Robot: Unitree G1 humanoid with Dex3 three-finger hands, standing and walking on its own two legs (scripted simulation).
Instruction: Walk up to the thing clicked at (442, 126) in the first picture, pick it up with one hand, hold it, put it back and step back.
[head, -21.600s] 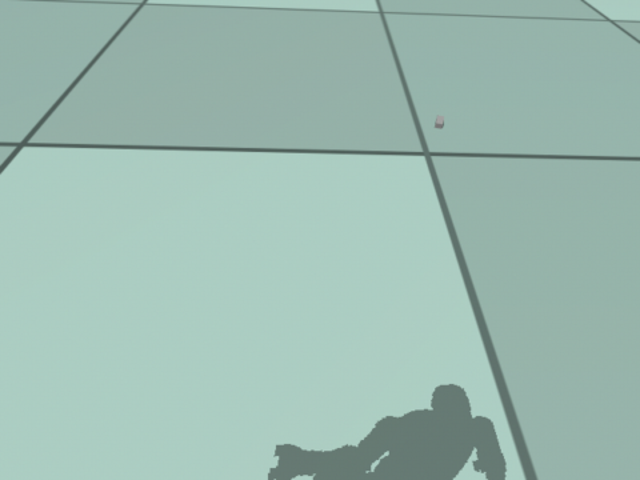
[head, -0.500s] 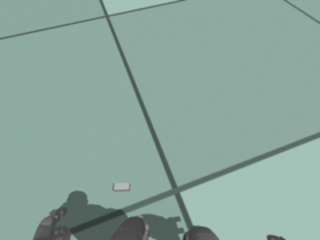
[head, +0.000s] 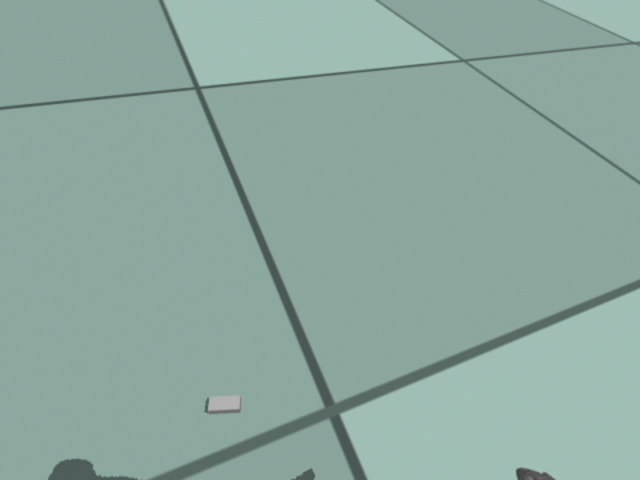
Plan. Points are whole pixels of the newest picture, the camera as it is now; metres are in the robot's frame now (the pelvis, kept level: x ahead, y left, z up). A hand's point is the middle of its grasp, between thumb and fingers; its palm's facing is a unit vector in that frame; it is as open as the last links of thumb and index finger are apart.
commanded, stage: walk up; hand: left
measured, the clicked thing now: (224, 404) +0.47 +0.24 -0.76
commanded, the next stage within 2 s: stand in 0.74 s
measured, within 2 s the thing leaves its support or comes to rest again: neither
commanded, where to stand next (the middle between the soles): +0.09 -0.03 m, yaw +4 degrees
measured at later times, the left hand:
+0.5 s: hand out of the picture +0.00 +0.20 -0.12, palm faces +0.08 -0.92 -0.39, open 7.4 cm
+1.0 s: hand out of the picture +0.10 +0.21 -0.16, palm faces +0.04 -0.95 -0.30, open 7.4 cm
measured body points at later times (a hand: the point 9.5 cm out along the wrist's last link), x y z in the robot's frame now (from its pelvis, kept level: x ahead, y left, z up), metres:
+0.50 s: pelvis -0.02 -0.06 +0.01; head -0.04 -0.09 +0.46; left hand -0.01 +0.25 -0.09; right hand +0.02 -0.37 -0.13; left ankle -0.02 +0.09 -0.67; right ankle +0.00 -0.15 -0.74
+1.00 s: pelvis +0.05 -0.04 +0.00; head +0.05 -0.03 +0.45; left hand +0.09 +0.26 -0.13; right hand +0.18 -0.32 -0.12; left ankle +0.04 +0.08 -0.74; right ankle +0.07 -0.15 -0.74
